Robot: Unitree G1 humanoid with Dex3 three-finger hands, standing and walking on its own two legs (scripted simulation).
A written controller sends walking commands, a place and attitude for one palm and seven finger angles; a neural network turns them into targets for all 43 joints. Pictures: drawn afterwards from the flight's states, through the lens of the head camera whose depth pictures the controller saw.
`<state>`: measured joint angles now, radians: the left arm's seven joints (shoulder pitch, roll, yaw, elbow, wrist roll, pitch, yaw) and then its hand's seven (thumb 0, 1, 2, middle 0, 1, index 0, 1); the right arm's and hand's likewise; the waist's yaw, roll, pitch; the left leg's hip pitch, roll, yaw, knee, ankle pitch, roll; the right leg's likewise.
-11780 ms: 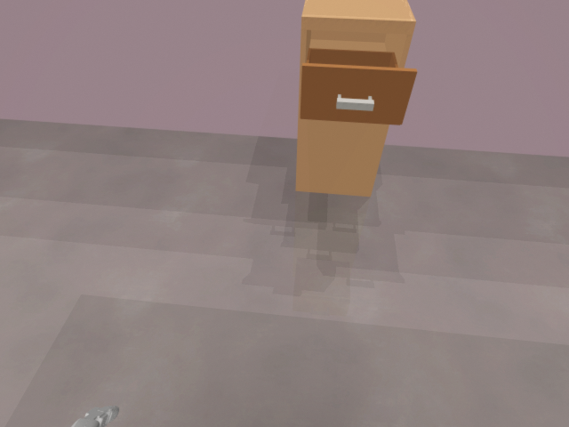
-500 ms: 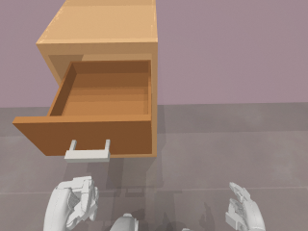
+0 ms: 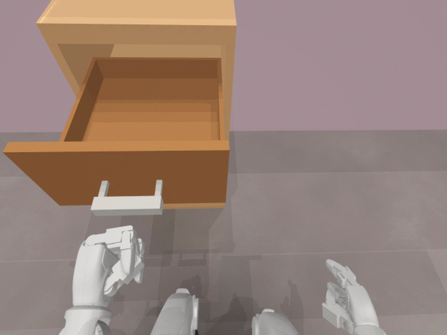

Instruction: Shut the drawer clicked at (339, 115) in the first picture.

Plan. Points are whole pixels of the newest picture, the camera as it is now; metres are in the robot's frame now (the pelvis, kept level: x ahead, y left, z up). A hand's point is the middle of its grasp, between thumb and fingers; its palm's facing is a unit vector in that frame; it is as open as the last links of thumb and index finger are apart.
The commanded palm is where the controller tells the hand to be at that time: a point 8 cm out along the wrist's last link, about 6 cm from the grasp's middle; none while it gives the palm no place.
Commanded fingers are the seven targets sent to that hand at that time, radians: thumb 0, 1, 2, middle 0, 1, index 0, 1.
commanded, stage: bring the fist close to the handle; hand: left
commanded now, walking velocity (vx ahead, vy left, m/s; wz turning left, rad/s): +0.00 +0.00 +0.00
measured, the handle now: (130, 195) +0.34 +0.18 +0.04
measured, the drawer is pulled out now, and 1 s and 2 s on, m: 0.28 0.27 0.15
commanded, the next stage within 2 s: push the drawer shut in 0.46 s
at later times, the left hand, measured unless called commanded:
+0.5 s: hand (149, 260) +0.24 +0.13 +0.03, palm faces +0.03 -1.00 +0.00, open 3.3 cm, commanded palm +0.22 +0.19 +0.05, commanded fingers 0.00 0.90 0.90 -1.40 -1.60 -1.40 -1.60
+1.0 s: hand (150, 236) +0.27 +0.14 +0.03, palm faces +0.03 -1.00 -0.04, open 3.3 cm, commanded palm +0.27 +0.19 +0.05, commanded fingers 0.00 0.90 0.90 -1.40 -1.60 -1.40 -1.60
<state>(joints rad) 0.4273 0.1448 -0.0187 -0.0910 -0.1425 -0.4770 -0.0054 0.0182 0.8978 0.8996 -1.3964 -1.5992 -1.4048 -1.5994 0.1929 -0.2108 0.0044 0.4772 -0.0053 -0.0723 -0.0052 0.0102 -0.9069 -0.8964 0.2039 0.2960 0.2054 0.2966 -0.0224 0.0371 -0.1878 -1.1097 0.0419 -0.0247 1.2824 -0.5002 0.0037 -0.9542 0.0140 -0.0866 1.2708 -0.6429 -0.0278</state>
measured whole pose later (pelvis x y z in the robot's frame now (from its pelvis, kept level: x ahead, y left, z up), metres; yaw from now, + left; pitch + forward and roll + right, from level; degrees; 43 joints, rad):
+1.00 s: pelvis +0.01 -0.01 +0.00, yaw +0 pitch +20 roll -3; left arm 0.25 0.18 0.00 0.07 -0.14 -0.44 0.01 0.05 0.80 0.90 -1.40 -1.60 -1.40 -1.60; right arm 0.20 -0.23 0.01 0.52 -0.01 -0.02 -0.01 0.01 -0.91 -0.90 0.20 0.30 0.21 0.30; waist -0.03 0.04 -0.18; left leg -1.12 0.05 -0.03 1.27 -0.51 0.00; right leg -0.96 0.02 -0.09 1.26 -0.65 -0.03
